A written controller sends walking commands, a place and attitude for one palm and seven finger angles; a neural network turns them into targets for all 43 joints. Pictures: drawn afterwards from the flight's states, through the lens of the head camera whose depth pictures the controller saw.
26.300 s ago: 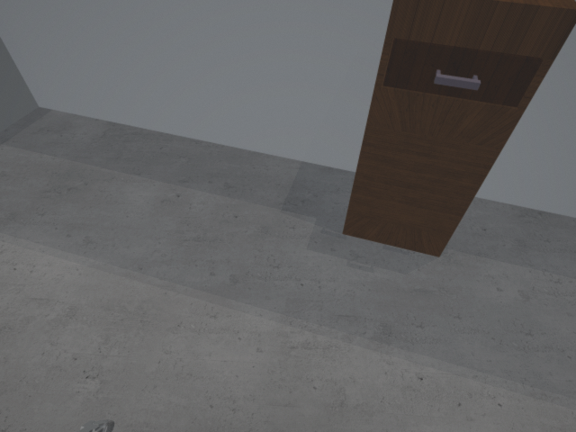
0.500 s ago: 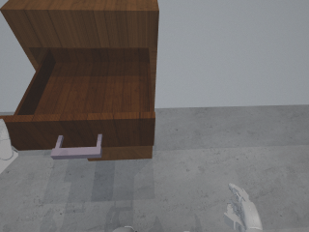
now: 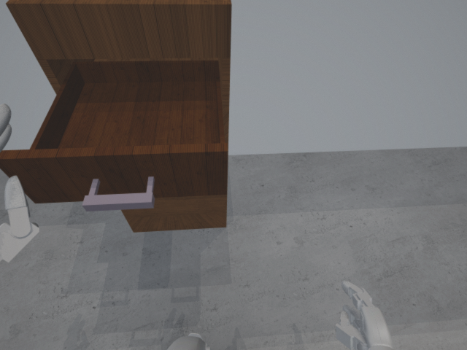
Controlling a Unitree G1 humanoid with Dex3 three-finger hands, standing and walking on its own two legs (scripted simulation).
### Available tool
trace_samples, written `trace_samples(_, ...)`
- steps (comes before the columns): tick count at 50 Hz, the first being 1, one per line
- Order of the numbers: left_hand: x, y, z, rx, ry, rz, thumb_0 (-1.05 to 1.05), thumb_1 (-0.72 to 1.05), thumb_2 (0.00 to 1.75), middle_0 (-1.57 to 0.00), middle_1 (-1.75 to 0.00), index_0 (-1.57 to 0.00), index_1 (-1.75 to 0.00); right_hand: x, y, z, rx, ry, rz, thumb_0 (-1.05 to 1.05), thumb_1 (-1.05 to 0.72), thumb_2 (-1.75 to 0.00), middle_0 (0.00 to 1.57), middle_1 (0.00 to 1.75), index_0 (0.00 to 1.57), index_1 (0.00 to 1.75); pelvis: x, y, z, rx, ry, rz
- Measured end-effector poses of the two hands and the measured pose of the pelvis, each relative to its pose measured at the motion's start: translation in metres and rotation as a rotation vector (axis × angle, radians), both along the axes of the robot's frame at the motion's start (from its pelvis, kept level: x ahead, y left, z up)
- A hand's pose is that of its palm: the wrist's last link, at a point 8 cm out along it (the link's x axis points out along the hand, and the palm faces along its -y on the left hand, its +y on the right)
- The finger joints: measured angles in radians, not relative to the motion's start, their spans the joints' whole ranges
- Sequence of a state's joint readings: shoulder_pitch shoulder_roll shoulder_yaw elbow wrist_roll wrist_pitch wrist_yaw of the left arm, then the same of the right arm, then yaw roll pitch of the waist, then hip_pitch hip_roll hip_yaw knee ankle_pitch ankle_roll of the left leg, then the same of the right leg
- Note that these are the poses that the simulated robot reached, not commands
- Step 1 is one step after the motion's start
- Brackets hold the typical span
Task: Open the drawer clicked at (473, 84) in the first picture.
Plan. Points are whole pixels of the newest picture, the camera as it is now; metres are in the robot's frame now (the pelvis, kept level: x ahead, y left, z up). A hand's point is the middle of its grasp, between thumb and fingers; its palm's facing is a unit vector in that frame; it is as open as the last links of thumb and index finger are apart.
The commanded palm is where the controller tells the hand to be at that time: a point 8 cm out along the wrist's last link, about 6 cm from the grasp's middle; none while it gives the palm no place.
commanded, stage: step back with the hand held close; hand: left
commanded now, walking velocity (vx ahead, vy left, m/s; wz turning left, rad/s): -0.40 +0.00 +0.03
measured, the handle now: (121, 192) +0.37 +0.23 +0.04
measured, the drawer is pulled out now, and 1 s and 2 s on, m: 0.30 0.30 0.30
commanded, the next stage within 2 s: stop stepping back and stand still in 0.20 s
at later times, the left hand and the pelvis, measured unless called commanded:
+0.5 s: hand out of the picture +0.06 +0.18 +0.22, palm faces +0.37 -0.77 -0.52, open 7.4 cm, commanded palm -0.01 +0.23 +0.23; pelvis -0.14 -0.04 +0.01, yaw -1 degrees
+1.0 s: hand out of the picture +0.01 +0.21 +0.22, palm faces +0.48 -0.78 -0.41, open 7.4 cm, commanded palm -0.06 +0.25 +0.23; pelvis -0.18 -0.03 +0.00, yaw +1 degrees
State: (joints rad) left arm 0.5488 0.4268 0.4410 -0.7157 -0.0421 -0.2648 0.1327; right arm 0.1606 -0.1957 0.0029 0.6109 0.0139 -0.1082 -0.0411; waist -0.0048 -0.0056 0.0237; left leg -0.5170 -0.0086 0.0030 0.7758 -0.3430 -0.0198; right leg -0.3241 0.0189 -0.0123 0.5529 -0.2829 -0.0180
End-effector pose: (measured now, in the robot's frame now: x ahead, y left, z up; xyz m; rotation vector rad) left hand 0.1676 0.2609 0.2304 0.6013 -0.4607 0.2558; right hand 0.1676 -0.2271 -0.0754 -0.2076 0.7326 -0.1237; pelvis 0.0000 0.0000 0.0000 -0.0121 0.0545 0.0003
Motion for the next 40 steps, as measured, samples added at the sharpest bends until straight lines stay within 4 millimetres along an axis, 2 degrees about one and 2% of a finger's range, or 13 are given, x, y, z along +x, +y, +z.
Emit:
trace_samples(4, -0.012, 0.009, -0.004, 0.017, 0.027, 0.005, 0.01, 0.88, 0.89, -0.21, -0.30, -0.22, -0.31, -0.007, -0.003, 0.009, -0.045, -0.011, -0.015, 0.01, -0.90, -0.90, 0.20, 0.30, 0.20, 0.30, -0.011, 0.005, 0.000, -0.003, 0.020, 0.020)
trace_samples(8, -0.031, 0.016, -0.007, 0.030, 0.058, 0.011, 0.01, 0.88, 0.89, -0.21, -0.30, -0.22, -0.31, -0.018, -0.001, 0.015, -0.046, -0.029, -0.005, 0.01, -0.90, -0.90, 0.20, 0.30, 0.20, 0.30, -0.034, 0.003, 0.003, 0.015, 0.014, 0.016)
trace_samples(12, -0.059, 0.003, -0.001, 0.010, 0.075, 0.010, 0.01, 0.88, 0.89, -0.21, -0.30, -0.22, -0.31, -0.039, 0.005, 0.022, -0.005, -0.072, 0.029, 0.01, -0.90, -0.90, 0.20, 0.30, 0.20, 0.30, -0.058, -0.003, 0.008, -0.007, -0.002, -0.003)
trace_samples(16, -0.089, -0.016, 0.006, 0.016, 0.057, 0.003, 0.01, 0.88, 0.89, -0.21, -0.30, -0.22, -0.31, -0.066, 0.002, 0.016, 0.036, -0.090, 0.049, 0.01, -0.90, -0.90, 0.20, 0.30, 0.20, 0.30, -0.086, -0.015, 0.006, -0.009, -0.008, -0.013)
trace_samples(20, -0.119, -0.033, 0.005, 0.068, 0.056, 0.025, 0.01, 0.88, 0.89, -0.21, -0.30, -0.22, -0.31, -0.098, -0.012, 0.000, 0.075, -0.081, 0.046, 0.01, -0.90, -0.90, 0.20, 0.30, 0.20, 0.30, -0.117, -0.034, -0.005, 0.022, -0.009, -0.021)
trace_samples(22, -0.132, -0.039, 0.006, 0.051, 0.071, 0.035, 0.01, 0.88, 0.89, -0.21, -0.30, -0.22, -0.31, -0.119, -0.023, -0.005, 0.071, -0.034, 0.033, 0.01, -0.90, -0.90, 0.20, 0.30, 0.20, 0.30, -0.130, -0.038, -0.001, 0.027, -0.018, -0.021)
trace_samples(26, -0.152, -0.042, 0.009, 0.005, 0.077, 0.071, 0.01, 0.88, 0.89, -0.21, -0.30, -0.22, -0.31, -0.163, -0.049, -0.002, 0.039, 0.035, -0.032, 0.01, -0.90, -0.90, 0.20, 0.30, 0.20, 0.30, -0.141, -0.046, 0.010, 0.061, -0.019, -0.010)
trace_samples(30, -0.166, -0.039, 0.003, -0.029, 0.083, 0.114, 0.01, 0.88, 0.89, -0.21, -0.30, -0.22, -0.31, -0.194, -0.074, 0.002, -0.023, 0.061, -0.069, 0.01, -0.90, -0.90, 0.20, 0.30, 0.20, 0.30, -0.149, -0.049, 0.016, 0.072, -0.005, 0.009)
trace_samples(35, -0.184, -0.035, -0.004, -0.036, 0.067, 0.106, 0.01, 0.88, 0.89, -0.21, -0.30, -0.22, -0.31, -0.212, -0.092, 0.003, -0.099, 0.046, -0.072, 0.01, -0.90, -0.90, 0.20, 0.30, 0.20, 0.30, -0.164, -0.042, 0.007, 0.025, -0.012, 0.046)
trace_samples(40, -0.202, -0.031, -0.001, 0.002, 0.046, 0.096, 0.01, 0.88, 0.89, -0.21, -0.30, -0.22, -0.31, -0.213, -0.081, 0.006, -0.070, -0.005, -0.076, 0.01, -0.90, -0.90, 0.20, 0.30, 0.20, 0.30, -0.176, -0.041, 0.003, 0.034, -0.054, 0.025)
